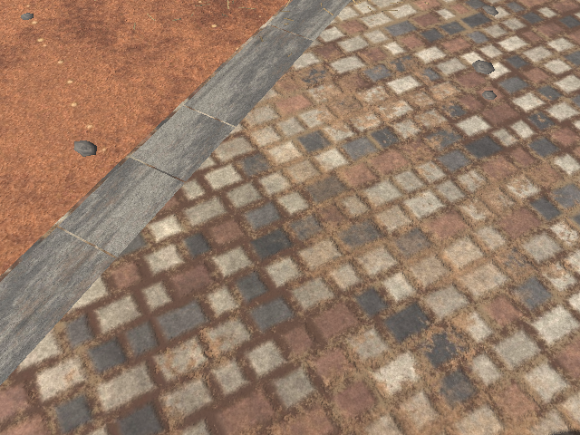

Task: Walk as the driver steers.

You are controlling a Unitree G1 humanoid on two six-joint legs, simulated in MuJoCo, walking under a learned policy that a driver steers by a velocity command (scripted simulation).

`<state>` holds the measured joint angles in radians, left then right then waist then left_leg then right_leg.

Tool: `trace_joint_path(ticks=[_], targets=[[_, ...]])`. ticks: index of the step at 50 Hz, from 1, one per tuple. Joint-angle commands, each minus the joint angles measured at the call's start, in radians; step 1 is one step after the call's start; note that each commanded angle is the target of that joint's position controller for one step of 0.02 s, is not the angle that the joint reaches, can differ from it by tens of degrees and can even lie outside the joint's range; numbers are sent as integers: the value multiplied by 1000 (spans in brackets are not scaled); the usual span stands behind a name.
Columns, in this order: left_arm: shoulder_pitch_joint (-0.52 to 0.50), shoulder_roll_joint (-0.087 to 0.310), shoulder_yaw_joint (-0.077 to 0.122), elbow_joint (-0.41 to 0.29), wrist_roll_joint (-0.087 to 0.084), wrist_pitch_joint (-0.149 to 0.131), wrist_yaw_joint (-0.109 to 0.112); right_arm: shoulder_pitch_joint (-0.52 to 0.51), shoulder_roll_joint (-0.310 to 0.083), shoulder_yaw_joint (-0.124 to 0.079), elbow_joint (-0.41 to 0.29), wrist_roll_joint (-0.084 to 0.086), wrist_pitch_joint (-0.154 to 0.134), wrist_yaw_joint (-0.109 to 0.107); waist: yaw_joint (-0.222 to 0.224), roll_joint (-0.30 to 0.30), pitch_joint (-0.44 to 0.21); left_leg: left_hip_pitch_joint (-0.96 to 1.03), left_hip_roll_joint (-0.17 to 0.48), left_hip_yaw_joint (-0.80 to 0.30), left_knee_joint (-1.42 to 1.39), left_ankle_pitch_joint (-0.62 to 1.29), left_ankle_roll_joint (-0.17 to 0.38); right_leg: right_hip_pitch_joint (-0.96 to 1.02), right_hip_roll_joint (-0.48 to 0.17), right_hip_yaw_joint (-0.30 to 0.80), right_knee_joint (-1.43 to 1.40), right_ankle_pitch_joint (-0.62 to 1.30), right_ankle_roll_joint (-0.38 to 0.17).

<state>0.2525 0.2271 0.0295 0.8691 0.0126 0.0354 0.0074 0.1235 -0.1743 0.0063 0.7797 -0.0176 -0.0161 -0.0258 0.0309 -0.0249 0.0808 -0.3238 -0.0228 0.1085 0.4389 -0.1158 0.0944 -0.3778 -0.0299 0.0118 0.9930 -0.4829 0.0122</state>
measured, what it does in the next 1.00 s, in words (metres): steps on the spot, turning right: right foot, then left foot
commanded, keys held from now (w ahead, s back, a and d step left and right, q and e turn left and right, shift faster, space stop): e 0.74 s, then w+e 0.22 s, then w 0.04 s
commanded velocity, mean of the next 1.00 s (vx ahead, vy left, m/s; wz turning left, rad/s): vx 0.07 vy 0.00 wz -0.51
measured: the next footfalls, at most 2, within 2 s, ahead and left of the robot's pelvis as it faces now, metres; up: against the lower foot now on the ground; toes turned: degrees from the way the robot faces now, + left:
right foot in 0.26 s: +0.00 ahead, -0.12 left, +0.00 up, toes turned -12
left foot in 0.76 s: +0.08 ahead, +0.06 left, +0.00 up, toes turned -31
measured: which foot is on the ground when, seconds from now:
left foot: down 0.00-0.26, up 0.28-0.74, down 0.76-1.00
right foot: up 0.00-0.24, down 0.26-0.76, up 0.78-1.00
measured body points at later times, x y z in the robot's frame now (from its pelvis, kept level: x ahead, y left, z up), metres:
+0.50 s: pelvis -0.02 -0.04 +0.01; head +0.00 -0.07 +0.46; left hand +0.14 +0.22 -0.10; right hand +0.01 -0.33 -0.13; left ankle +0.03 +0.10 -0.66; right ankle -0.04 -0.11 -0.74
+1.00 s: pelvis +0.02 -0.01 +0.01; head +0.04 +0.01 +0.46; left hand +0.27 +0.17 -0.12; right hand -0.06 -0.29 -0.08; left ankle +0.04 +0.08 -0.74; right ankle -0.06 -0.13 -0.65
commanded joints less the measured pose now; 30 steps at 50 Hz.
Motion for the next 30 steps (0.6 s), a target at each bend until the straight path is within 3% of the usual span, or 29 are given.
trace_joint_path(ticks=[1,4,9,12,13,14,15,16,17,18,19,21,26,30], targets=[[114,86,33,-13,2,18,1,31,-173,-53,-34,-1,-5,-10,0,108,-165,96,285,-156,-162,287,129,41,0,-18,7,28,8],[54,82,37,-43,8,33,-4,26,-166,-59,-27,-8,10,-15,-18,150,-130,66,287,-148,-198,-9,130,14,-7,-39,-66,46,3],[42,77,39,-77,6,34,-19,37,-188,-77,-14,-13,28,-15,-26,146,-142,65,333,-140,-175,-101,132,63,-1,-78,-193,29,-32],[115,81,42,-70,5,24,-31,10,-215,-91,-13,-3,41,-17,19,110,-135,-14,314,-76,-89,-162,50,217,22,-95,-440,139,-87],[128,111,49,-70,12,15,-30,43,-199,-93,-1,-5,49,-13,21,4,-94,-79,268,-16,37,-234,-21,244,-21,23,-606,170,-111],[107,205,65,-102,22,6,-20,94,-124,-80,-15,-10,58,-4,-15,-258,-70,-255,125,90,327,-434,-110,269,-285,403,-755,217,-168],[123,301,92,-106,20,9,-4,-25,-142,-78,-66,-7,66,-14,37,-273,22,-323,6,-34,455,-491,-125,100,-373,542,-813,336,-280],[96,253,85,-100,20,8,9,-46,-152,-79,-68,-2,68,-12,1,-139,37,-285,41,-113,552,-389,-125,73,-303,435,-795,327,-271],[27,219,75,-113,7,6,13,-18,-158,-83,-52,4,64,-5,-39,-98,30,-273,40,-130,568,-294,-120,70,-230,346,-775,307,-238],[-31,206,72,-132,7,7,9,15,-171,-88,-31,0,57,0,-61,-82,3,-271,31,-130,587,-240,-116,109,-177,296,-755,351,-213],[-45,194,70,-146,-1,2,7,45,-186,-94,-14,-14,54,5,-60,-86,-32,-275,25,-124,620,-213,-119,160,-154,266,-728,453,-214],[-14,175,67,-148,-10,-6,-2,62,-179,-96,-10,-13,53,11,-48,-55,-101,-271,20,-130,652,-214,-130,244,-145,255,-688,601,-225],[71,196,80,-137,-5,-8,5,7,-168,-86,-44,0,58,0,6,-98,-102,-310,23,-147,504,-250,-149,357,-151,326,-657,615,-248],[64,224,90,-151,2,0,2,-7,-171,-78,-66,7,51,-5,20,-102,-113,-227,6,-155,392,-292,-140,322,-151,386,-627,634,-264]])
